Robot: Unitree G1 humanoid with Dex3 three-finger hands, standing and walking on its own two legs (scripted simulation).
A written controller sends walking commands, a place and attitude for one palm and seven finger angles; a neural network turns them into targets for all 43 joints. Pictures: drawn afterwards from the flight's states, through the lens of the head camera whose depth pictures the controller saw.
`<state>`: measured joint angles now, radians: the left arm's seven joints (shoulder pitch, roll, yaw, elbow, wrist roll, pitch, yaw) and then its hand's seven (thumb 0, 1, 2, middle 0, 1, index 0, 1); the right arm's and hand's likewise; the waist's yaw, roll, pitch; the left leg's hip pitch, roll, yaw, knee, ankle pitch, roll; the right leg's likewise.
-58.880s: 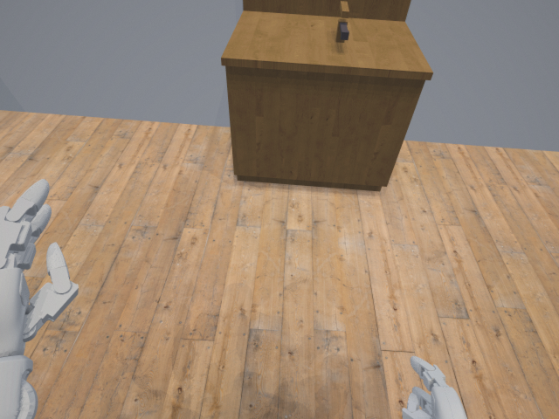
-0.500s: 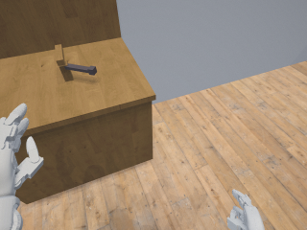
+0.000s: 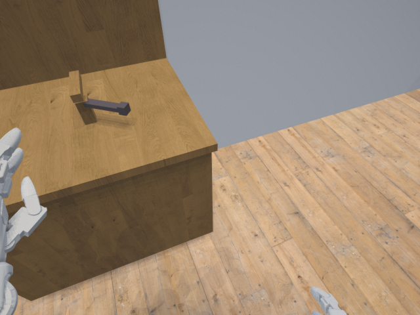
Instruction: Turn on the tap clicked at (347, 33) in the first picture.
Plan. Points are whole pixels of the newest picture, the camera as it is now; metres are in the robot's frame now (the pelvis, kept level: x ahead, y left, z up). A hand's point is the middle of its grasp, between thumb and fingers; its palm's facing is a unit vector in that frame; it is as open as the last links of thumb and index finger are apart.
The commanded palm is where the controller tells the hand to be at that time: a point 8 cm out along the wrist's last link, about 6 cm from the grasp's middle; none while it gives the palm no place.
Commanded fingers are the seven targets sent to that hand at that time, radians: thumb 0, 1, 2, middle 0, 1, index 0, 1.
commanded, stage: take the last steps up to it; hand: left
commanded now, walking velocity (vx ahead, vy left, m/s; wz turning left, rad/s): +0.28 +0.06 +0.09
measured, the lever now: (123, 108) +0.66 +0.28 +0.02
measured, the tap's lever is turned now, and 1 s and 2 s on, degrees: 53 53 53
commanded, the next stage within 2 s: come to a stop and stand still in 0.44 s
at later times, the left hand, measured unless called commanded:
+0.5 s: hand (69, 142) +0.35 +0.25 +0.18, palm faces +0.46 -0.77 -0.43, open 7.4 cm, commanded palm +0.28 +0.28 +0.19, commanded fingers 0.00 0.90 0.90 -0.20 -0.30 -0.20 -0.30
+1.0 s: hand (108, 110) +0.44 +0.21 +0.18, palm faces +0.35 -0.78 -0.52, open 7.4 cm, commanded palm +0.38 +0.26 +0.19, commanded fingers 0.00 0.90 0.90 -0.20 -0.30 -0.20 -0.30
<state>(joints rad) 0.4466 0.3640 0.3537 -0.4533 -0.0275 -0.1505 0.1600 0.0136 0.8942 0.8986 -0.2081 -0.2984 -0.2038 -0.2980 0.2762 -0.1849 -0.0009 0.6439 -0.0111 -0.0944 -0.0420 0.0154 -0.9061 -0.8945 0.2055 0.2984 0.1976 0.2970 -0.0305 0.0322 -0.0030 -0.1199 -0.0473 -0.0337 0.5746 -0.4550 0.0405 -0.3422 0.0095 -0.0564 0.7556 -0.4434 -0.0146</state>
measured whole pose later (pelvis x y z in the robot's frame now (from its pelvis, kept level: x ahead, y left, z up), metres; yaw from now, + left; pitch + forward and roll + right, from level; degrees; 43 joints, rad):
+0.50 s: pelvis +0.13 +0.00 -0.01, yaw +2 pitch -2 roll +3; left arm 0.36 0.39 0.38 -0.46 -0.04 -0.14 0.16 0.01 0.89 0.90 -0.21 -0.30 -0.21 -0.30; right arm 0.10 -0.18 -0.03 0.59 0.03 -0.10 -0.05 0.01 -0.91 -0.89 0.20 0.30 0.19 0.30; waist 0.00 -0.02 0.10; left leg -0.35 0.03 0.11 0.62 -0.23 0.00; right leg -0.32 -0.05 -0.01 0.91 -0.55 0.00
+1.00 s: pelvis +0.23 -0.02 +0.01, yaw +3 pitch +2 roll +1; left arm 0.53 0.40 0.35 -0.61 -0.05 -0.09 0.16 0.01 0.89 0.90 -0.21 -0.30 -0.21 -0.30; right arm 0.11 -0.21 0.00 0.55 0.02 -0.07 -0.06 0.01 -0.91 -0.89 0.21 0.30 0.20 0.30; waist -0.01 0.04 0.08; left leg -0.33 0.05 0.06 0.65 -0.33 -0.03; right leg -0.24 0.03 -0.05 0.52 -0.32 -0.06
